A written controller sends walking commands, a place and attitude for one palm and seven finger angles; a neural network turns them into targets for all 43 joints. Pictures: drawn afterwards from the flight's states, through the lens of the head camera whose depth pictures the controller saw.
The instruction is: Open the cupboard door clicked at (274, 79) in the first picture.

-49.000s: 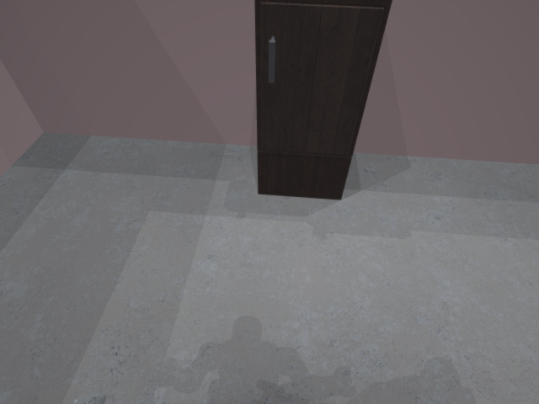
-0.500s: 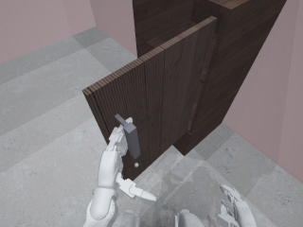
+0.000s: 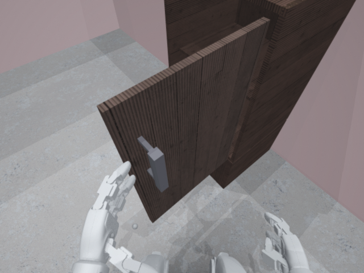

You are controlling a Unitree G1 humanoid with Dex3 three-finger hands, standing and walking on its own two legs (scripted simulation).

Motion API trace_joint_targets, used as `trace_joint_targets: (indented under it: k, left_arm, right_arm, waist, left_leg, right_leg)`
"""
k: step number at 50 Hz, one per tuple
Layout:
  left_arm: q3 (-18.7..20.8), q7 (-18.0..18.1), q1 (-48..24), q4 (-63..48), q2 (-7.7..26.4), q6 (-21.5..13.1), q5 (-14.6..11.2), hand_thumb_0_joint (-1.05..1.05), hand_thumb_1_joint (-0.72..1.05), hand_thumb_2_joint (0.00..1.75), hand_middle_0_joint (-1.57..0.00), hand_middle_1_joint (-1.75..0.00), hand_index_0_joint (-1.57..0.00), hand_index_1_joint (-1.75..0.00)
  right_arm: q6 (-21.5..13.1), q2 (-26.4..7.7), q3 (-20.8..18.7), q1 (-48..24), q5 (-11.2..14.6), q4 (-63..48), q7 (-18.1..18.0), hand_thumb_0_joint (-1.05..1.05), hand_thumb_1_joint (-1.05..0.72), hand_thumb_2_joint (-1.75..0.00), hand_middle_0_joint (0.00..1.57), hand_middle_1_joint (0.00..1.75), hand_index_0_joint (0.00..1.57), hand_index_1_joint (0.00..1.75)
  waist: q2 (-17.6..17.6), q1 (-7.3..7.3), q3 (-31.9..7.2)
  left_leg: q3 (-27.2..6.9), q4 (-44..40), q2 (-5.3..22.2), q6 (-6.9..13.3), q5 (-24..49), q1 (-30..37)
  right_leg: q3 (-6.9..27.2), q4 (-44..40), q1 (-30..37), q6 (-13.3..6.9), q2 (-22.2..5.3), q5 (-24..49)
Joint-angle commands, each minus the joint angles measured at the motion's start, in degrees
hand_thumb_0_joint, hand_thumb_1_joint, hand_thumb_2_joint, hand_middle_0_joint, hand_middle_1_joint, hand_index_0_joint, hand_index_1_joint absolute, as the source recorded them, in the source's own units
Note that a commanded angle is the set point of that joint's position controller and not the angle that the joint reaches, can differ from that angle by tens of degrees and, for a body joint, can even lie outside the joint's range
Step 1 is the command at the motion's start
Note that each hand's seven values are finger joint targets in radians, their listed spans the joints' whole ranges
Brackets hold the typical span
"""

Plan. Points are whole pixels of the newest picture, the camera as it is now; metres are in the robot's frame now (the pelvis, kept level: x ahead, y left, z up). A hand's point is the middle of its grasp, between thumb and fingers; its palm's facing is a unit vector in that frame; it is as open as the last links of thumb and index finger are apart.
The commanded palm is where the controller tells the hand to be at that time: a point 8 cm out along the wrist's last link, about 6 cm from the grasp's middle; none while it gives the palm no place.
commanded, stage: slide the hand sideways off the handle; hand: left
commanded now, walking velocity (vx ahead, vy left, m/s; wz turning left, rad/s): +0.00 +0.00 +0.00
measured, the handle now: (153, 165) +0.32 +0.08 +0.07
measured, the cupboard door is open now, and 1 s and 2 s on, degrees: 92 92 92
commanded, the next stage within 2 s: draw the hand back to the body in 0.30 s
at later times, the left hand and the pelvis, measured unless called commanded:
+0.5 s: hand (113, 238) +0.18 +0.13 +0.07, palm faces -0.04 -1.00 -0.02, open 16.3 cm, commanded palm +0.15 +0.20 +0.08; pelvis -0.01 +0.00 -0.01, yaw +0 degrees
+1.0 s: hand (52, 217) +0.19 +0.20 +0.14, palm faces +0.09 -0.97 -0.22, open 15.7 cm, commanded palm +0.16 +0.26 +0.17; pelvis +0.02 +0.02 +0.04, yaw +0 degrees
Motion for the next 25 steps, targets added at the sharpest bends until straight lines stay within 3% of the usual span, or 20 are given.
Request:
trace_joint_targets:
  k: [1,3,10,12,13,14,19,23,25]
  left_arm:
    - [1.9,-1.0,2.0,-14.1,2.5,-4.6,-0.7,0.00,-0.50,0.30,-0.15,-0.30,-0.15,-0.30]
    - [2.0,-1.9,1.9,-14.4,2.6,-4.8,-1.2,0.00,-0.50,0.30,-0.15,-0.30,-0.15,-0.30]
    - [6.1,-4.4,6.1,-16.0,5.2,-4.3,-3.9,0.00,-0.50,0.30,-0.15,-0.30,-0.15,-0.30]
    - [7.5,-5.0,6.3,-15.3,6.1,-4.2,-4.4,0.00,-0.50,0.30,-0.15,-0.30,-0.15,-0.30]
    - [7.2,-5.3,6.8,-15.7,5.8,-4.1,-4.5,0.00,-0.50,0.30,-0.15,-0.30,-0.15,-0.30]
    - [5.7,-5.7,5.3,-16.5,4.7,-4.2,-4.7,0.00,-0.50,0.30,-0.15,-0.30,-0.15,-0.30]
    - [6.5,-6.4,3.0,-15.9,5.8,-4.3,-5.1,0.00,-0.50,0.30,-0.15,-0.30,-0.15,-0.30]
    - [10.1,-5.8,4.2,-21.4,9.6,-2.8,-5.8,0.00,-0.50,0.30,-0.15,-0.30,-0.15,-0.30]
    - [12.2,-5.3,5.0,-21.7,10.8,-0.7,-6.2,0.00,-0.50,0.30,-0.15,-0.30,-0.15,-0.30]
  right_arm:
    - [-3.1,-5.8,-2.9,-2.3,0.5,-9.5,-1.0,0.00,-0.90,-0.90,0.20,0.30,0.20,0.30]
    - [-3.2,-5.8,-2.8,-2.4,0.6,-9.5,-1.2,0.00,-0.90,-0.90,0.20,0.30,0.20,0.30]
    - [-3.2,-5.7,-3.2,-2.9,1.2,-10.0,-2.1,0.00,-0.90,-0.90,0.20,0.30,0.20,0.30]
    - [-3.1,-5.8,-3.3,-3.0,1.3,-9.7,-2.4,0.00,-0.90,-0.90,0.20,0.30,0.20,0.30]
    - [-3.0,-5.8,-3.2,-3.3,1.4,-10.0,-2.4,0.00,-0.90,-0.90,0.20,0.30,0.20,0.30]
    - [-3.3,-5.8,-3.0,-3.3,1.4,-10.1,-2.5,0.00,-0.90,-0.90,0.20,0.30,0.20,0.30]
    - [-4.0,-6.2,-3.0,-3.0,1.2,-9.7,-2.9,0.00,-0.90,-0.90,0.20,0.30,0.20,0.30]
    - [-3.6,-6.2,-2.9,-2.7,1.7,-10.9,-3.1,0.00,-0.90,-0.90,0.20,0.30,0.20,0.30]
    - [-2.9,-6.1,-2.9,-2.2,2.1,-11.0,-3.5,0.00,-0.90,-0.90,0.20,0.30,0.20,0.30]
  waist:
    - [-3.2,-1.02,-10.7]
    - [-2.9,-1.40,-9.8]
    - [-2.8,-0.01,-11.2]
    - [-4.4,-0.31,-10.3]
    - [-3.4,-0.13,-10.2]
    - [-2.5,-0.84,-9.7]
    - [-2.9,-1.29,-8.7]
    - [0.1,0.47,-11.9]
    - [-0.9,0.50,-11.5]
  left_leg:
    - [-0.7,-8.0,-1.3,0.8,14.7,3.1]
    - [-0.8,-7.7,-1.4,0.8,12.9,2.2]
    - [-0.8,-7.2,-1.5,0.8,12.6,1.0]
    - [-0.7,-6.8,-1.4,0.7,12.0,0.3]
    - [-0.7,-6.9,-1.5,0.8,11.5,0.2]
    - [-0.6,-6.6,-1.5,0.9,11.3,0.3]
    - [-0.9,-5.9,-1.4,0.9,8.8,-0.8]
    - [-0.8,-8.7,-1.4,0.9,10.6,2.9]
    - [-0.8,-10.1,-1.4,1.1,11.4,4.0]
  right_leg:
    - [3.5,-9.4,12.0,0.8,0.6,17.1]
    - [3.8,-9.8,10.8,0.9,0.6,14.8]
    - [4.6,-10.0,12.7,0.7,0.7,13.1]
    - [4.7,-10.3,12.2,1.1,0.7,12.5]
    - [4.8,-10.3,11.9,1.0,0.7,11.5]
    - [4.9,-10.5,11.1,1.1,0.6,11.3]
    - [5.2,-10.9,8.8,1.0,0.6,6.3]
    - [4.6,-11.8,12.7,0.8,0.9,8.3]
    - [4.6,-13.4,15.0,0.9,1.2,8.9]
